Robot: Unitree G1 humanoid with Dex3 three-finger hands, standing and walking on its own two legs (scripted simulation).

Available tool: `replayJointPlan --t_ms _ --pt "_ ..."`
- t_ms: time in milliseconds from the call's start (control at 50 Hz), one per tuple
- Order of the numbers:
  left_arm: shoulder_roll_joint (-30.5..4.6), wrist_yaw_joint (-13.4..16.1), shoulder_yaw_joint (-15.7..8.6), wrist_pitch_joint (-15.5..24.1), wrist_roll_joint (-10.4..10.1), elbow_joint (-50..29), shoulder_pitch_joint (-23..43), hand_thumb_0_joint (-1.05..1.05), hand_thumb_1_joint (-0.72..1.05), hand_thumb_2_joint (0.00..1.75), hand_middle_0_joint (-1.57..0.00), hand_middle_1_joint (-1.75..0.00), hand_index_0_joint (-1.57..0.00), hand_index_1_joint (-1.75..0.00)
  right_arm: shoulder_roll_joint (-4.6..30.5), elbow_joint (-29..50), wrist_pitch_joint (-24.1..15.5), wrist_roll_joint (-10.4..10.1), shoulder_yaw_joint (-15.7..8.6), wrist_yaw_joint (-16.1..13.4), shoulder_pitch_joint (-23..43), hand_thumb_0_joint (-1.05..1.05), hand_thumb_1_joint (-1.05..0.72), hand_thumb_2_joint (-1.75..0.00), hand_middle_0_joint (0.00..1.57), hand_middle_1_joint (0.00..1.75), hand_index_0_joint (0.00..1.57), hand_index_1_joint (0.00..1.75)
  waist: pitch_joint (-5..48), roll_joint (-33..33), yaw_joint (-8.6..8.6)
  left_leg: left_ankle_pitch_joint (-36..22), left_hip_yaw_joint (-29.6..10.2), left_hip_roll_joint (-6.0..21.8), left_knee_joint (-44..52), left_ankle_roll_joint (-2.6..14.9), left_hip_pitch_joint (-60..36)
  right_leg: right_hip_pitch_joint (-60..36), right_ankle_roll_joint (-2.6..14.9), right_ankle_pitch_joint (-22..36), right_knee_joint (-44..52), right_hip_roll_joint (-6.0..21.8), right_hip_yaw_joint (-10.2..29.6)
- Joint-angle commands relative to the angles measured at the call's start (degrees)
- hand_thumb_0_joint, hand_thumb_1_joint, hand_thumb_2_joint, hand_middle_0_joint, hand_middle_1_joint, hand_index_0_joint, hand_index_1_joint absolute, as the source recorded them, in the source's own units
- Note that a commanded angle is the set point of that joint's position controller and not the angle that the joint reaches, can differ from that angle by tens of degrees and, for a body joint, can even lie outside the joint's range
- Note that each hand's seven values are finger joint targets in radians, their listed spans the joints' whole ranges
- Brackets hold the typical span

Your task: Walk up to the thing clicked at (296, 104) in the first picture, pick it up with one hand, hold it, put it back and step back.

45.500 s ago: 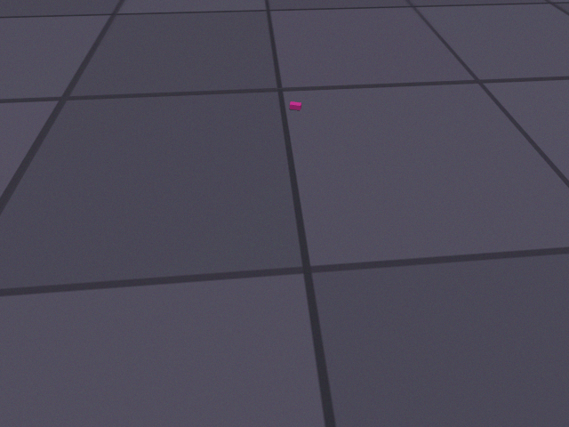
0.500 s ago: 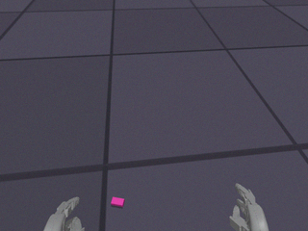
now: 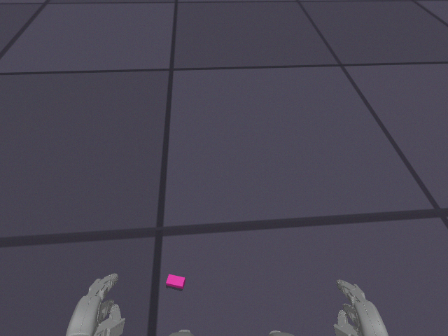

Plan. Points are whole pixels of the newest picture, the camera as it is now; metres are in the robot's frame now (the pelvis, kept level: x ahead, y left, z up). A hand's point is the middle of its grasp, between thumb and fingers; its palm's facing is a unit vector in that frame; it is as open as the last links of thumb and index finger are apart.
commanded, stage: stand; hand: left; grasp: from above
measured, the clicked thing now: (176, 281) +0.44 +0.20 -0.71
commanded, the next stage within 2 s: none
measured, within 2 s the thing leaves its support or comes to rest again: neither
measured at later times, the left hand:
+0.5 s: hand out of the picture +0.04 +0.24 -0.11, palm faces +0.02 -0.95 -0.32, open 7.4 cm
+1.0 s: hand out of the picture +0.04 +0.23 -0.11, palm faces -0.01 -0.95 -0.32, open 7.4 cm
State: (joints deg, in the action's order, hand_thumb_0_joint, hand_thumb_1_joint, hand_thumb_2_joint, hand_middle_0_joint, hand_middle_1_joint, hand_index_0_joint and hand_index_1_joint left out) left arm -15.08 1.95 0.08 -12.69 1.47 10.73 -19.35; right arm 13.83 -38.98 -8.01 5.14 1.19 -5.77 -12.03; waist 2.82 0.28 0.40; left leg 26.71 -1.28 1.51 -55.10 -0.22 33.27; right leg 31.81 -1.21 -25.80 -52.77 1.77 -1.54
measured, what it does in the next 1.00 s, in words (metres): rises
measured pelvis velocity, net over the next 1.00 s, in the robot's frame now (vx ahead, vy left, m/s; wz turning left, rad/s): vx -0.01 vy -0.01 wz -0.03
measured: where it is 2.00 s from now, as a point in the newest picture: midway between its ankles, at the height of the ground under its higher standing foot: outside the picture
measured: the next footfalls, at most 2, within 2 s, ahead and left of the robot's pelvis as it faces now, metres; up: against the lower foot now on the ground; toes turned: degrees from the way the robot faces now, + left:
none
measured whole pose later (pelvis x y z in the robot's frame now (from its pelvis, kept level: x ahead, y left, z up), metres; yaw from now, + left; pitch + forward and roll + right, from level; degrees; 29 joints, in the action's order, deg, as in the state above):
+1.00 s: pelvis -0.01 -0.01 +0.06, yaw -2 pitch -5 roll +0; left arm -15.8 1.3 -1.7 -0.4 1.5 65.1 -9.7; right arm 17.0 -63.9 0.3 1.4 -1.8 -0.7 -9.5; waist -3.8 0.9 0.0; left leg 10.8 1.3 1.2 -22.8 -0.7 7.4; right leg 8.1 -1.4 -10.7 -23.3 1.8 0.2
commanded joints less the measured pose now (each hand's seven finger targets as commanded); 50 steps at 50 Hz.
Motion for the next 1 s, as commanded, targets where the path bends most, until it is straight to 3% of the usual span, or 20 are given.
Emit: replayJointPlan --t_ms 0,20,60,140,180,240,380,420,480,560,660,740,840,920,980 --pt "-10.4 0.5 -5.2 9.6 2.2 10.6 5.4 0.00 0.90 0.90 -0.20 -0.30 -0.20 -0.30 10.4 0.1 2.6 -1.6 -5.5 3.6 2.2 0.00 -0.90 -0.90 0.20 0.30 0.20 0.30 4.7 -3.1 0.72 -14.1 -1.3 -0.4 13.2 3.51 -10.7 -9.5 5.51 12.9 13.1 4.0 7.8" --pt "-10.4 0.4 -5.3 10.0 1.7 13.1 5.7 0.00 0.90 0.90 -0.20 -0.30 -0.20 -0.30 10.8 -0.4 2.7 -2.1 -5.7 4.1 3.0 0.00 -0.90 -0.90 0.20 0.30 0.20 0.30 4.7 -3.0 0.99 -15.5 -1.8 -0.2 13.4 3.40 -12.0 -10.0 4.93 14.3 13.9 3.6 7.0" --pt "-10.8 0.7 -5.1 10.9 1.5 18.3 7.6 0.00 0.90 0.90 -0.20 -0.30 -0.20 -0.30 10.3 -2.6 3.6 -2.3 -6.2 4.8 4.2 0.00 -0.90 -0.90 0.20 0.30 0.20 0.30 2.8 -3.9 1.01 -11.6 -1.5 -0.5 15.0 3.12 -12.3 -10.0 4.47 10.6 17.8 4.5 7.9" --pt "-10.1 0.6 -5.1 12.5 1.3 26.7 9.6 0.00 0.90 0.90 -0.20 -0.30 -0.20 -0.30 10.8 -6.5 4.8 -1.9 -6.4 4.7 3.7 0.00 -0.90 -0.90 0.20 0.30 0.20 0.30 1.0 0.6 0.35 -13.6 -3.1 1.3 20.3 3.26 -16.1 -11.7 3.00 13.9 19.3 3.7 5.9" --pt "-9.9 0.5 -5.1 12.8 1.2 30.4 9.5 0.00 0.90 0.90 -0.20 -0.30 -0.20 -0.30 11.3 -8.2 5.3 -2.0 -6.4 4.6 3.6 0.00 -0.90 -0.90 0.20 0.30 0.20 0.30 -1.4 2.2 0.52 -8.9 -4.5 2.2 24.8 3.36 -14.7 -13.9 2.65 10.5 21.3 3.0 5.0" --pt "-9.1 0.2 -5.0 13.0 0.9 35.2 9.6 0.00 0.90 0.90 -0.20 -0.30 -0.20 -0.30 12.3 -10.3 5.8 -2.1 -6.3 4.3 4.0 0.00 -0.90 -0.90 0.20 0.30 0.20 0.30 -2.4 4.3 0.79 -6.3 -7.0 4.0 30.7 3.30 -15.4 -17.2 2.17 11.8 22.2 2.2 3.5" --pt "-10.0 0.5 -4.8 13.4 0.4 43.4 9.2 0.00 0.90 0.90 -0.20 -0.30 -0.20 -0.30 12.9 -15.3 6.0 -3.0 -6.1 3.6 2.9 0.00 -0.90 -0.90 0.20 0.30 0.20 0.30 -2.4 2.5 0.71 -18.1 -5.4 4.1 33.8 2.22 -22.8 -21.9 1.90 18.9 27.5 3.6 4.3" --pt "-10.1 0.4 -4.4 13.4 0.4 45.2 9.0 0.00 0.90 0.90 -0.20 -0.30 -0.20 -0.30 12.9 -16.5 6.2 -3.1 -6.0 3.5 2.9 0.00 -0.90 -0.90 0.20 0.30 0.20 0.30 -4.0 1.6 0.46 -16.7 -4.7 3.8 34.7 1.90 -22.8 -21.7 1.81 17.8 29.3 3.6 4.6" --pt "-10.5 0.5 -4.3 13.6 0.6 47.2 8.8 0.00 0.90 0.90 -0.20 -0.30 -0.20 -0.30 12.9 -17.9 6.3 -3.4 -6.0 3.5 2.7 0.00 -0.90 -0.90 0.20 0.30 0.20 0.30 -3.5 -0.3 0.41 -19.7 -3.7 3.7 34.1 1.74 -25.3 -22.4 1.78 19.9 30.8 4.3 5.0" --pt "-10.9 0.6 -4.2 13.5 0.5 48.4 10.5 0.00 0.90 0.90 -0.20 -0.30 -0.20 -0.30 12.9 -19.0 6.7 -3.4 -5.8 3.6 3.0 0.00 -0.90 -0.90 0.20 0.30 0.20 0.30 -4.9 -1.1 -0.03 -18.0 -3.3 3.6 35.6 1.56 -24.8 -22.9 1.58 18.7 32.3 4.6 5.4" --pt "-11.0 0.3 -4.0 13.1 0.6 50.0 10.1 0.00 0.90 0.90 -0.20 -0.30 -0.20 -0.30 13.4 -19.8 7.2 -3.4 -5.7 4.0 3.8 0.00 -0.90 -0.90 0.20 0.30 0.20 0.30 -8.7 0.2 0.18 -5.6 -4.7 4.0 39.5 1.52 -21.2 -21.3 1.25 11.1 33.7 3.4 4.9" --pt "-10.8 0.1 -4.0 13.2 0.5 50.7 9.7 0.00 0.90 0.90 -0.20 -0.30 -0.20 -0.30 12.8 -20.1 7.4 -3.6 -5.4 4.2 4.8 0.00 -0.90 -0.90 0.20 0.30 0.20 0.30 -7.5 0.2 0.46 -5.4 -4.4 4.1 39.3 1.39 -22.6 -20.6 1.55 10.4 34.2 3.6 5.7" --pt "-11.7 0.2 -4.1 13.8 0.2 50.7 11.6 0.00 0.90 0.90 -0.20 -0.30 -0.20 -0.30 12.5 -20.7 7.0 -3.7 -5.1 4.4 4.4 0.00 -0.90 -0.90 0.20 0.30 0.20 0.30 -5.1 -1.3 -0.30 -13.3 -2.9 3.9 36.8 1.50 -25.9 -21.3 1.82 14.0 35.5 5.0 7.0" --pt "-11.3 0.1 -3.9 13.6 0.0 51.0 11.7 0.00 0.90 0.90 -0.20 -0.30 -0.20 -0.30 12.9 -21.4 7.1 -3.8 -4.8 4.4 3.9 0.00 -0.90 -0.90 0.20 0.30 0.20 0.30 -6.1 -0.4 -0.42 -12.8 -2.8 4.1 37.5 1.36 -25.6 -21.1 1.77 14.4 35.8 4.6 7.0" --pt "-10.3 -0.1 -3.5 13.5 -0.2 51.6 11.3 0.00 0.90 0.90 -0.20 -0.30 -0.20 -0.30 11.3 -22.1 7.4 -4.0 -4.2 4.5 3.6 0.00 -0.90 -0.90 0.20 0.30 0.20 0.30 -6.2 -1.1 -0.18 -11.7 -2.2 3.7 37.4 1.24 -24.9 -20.9 1.80 11.8 36.2 4.5 7.1"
